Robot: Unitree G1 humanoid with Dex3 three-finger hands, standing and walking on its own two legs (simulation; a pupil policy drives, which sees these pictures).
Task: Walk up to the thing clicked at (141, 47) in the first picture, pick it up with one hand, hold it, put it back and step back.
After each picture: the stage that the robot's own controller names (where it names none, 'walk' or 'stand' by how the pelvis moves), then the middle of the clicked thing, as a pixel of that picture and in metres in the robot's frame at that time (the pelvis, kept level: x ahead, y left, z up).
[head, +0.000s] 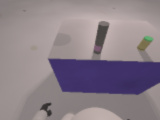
stand; (144, 43) +0.68 -0.42 +0.07
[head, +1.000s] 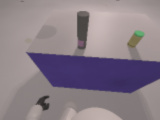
sink last; (135, 39) +0.63 -0.29 +0.11
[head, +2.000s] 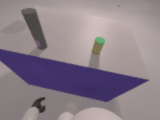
rise first; (97, 46) +0.51 +0.02 +0.11
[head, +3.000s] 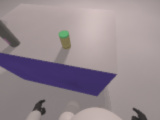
stand; (65, 40) +0.48 +0.24 +0.11
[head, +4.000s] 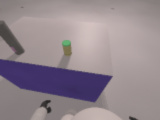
stand; (67, 48) +0.50 +0.22 +0.07
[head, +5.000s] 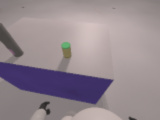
stand; (66, 50) +0.48 +0.22 +0.07
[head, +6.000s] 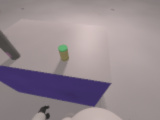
stand; (64, 53) +0.45 +0.23 +0.07
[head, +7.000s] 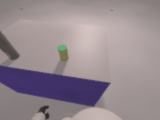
stand; (63, 53) +0.45 +0.24 +0.07
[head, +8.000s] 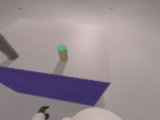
stand; (63, 53) +0.45 +0.24 +0.07
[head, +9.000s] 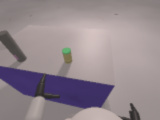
rise first; (67, 55) +0.45 +0.23 +0.07
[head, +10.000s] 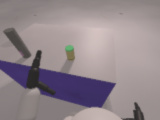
go down; (70, 53) +0.47 +0.22 +0.08
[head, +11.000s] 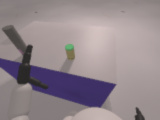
go down; (70, 52) +0.46 +0.23 +0.08
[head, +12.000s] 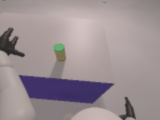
go down; (60, 53) +0.43 +0.21 +0.09
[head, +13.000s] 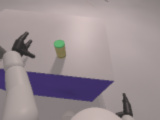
close in; (60, 49) +0.45 +0.21 +0.10
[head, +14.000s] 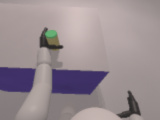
close; (53, 41) +0.49 +0.23 +0.12
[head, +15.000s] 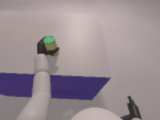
lift; (51, 47) +0.45 +0.25 +0.12
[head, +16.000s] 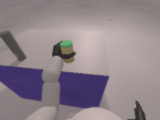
lift; (67, 52) +0.34 +0.16 +0.23
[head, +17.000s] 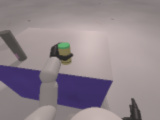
hold; (65, 53) +0.34 +0.18 +0.21
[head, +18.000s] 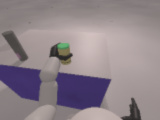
hold; (64, 54) +0.34 +0.18 +0.22
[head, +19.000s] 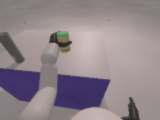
crouch; (64, 42) +0.41 +0.19 +0.26
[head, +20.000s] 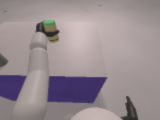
lower; (51, 31) +0.49 +0.23 +0.24
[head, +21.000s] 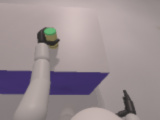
lower; (52, 39) +0.50 +0.23 +0.13
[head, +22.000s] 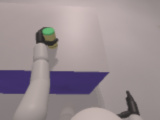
lower; (50, 38) +0.50 +0.24 +0.13
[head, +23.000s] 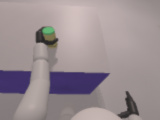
lower; (50, 38) +0.50 +0.24 +0.13
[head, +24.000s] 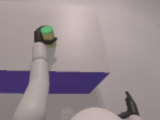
lower; (49, 37) +0.50 +0.25 +0.13
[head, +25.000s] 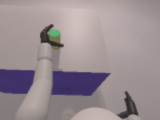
withdraw; (55, 40) +0.50 +0.22 +0.13
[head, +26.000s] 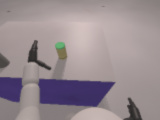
sink last; (61, 51) +0.46 +0.22 +0.11
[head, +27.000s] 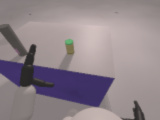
stand; (69, 47) +0.52 +0.24 +0.10
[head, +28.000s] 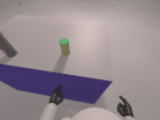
stand; (64, 47) +0.49 +0.24 +0.09
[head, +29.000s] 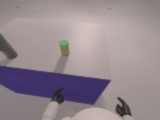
stand; (64, 48) +0.49 +0.24 +0.08
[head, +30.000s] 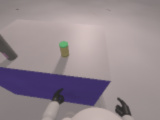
stand; (64, 49) +0.49 +0.24 +0.08
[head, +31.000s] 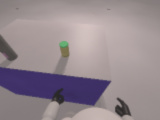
stand; (64, 49) +0.49 +0.24 +0.08
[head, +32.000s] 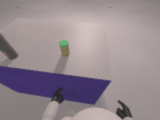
stand; (64, 48) +0.49 +0.24 +0.08
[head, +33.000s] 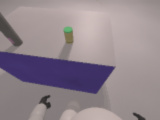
walk; (68, 35) +0.57 +0.22 +0.10
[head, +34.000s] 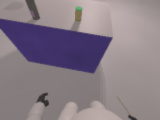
walk; (78, 14) +0.90 +0.19 +0.09
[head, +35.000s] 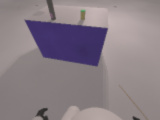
stand; (82, 14) +1.22 +0.24 +0.09
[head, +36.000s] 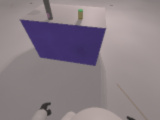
stand; (80, 14) +1.20 +0.23 +0.07
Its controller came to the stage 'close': yes
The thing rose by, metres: 0.21
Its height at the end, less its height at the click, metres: +0.00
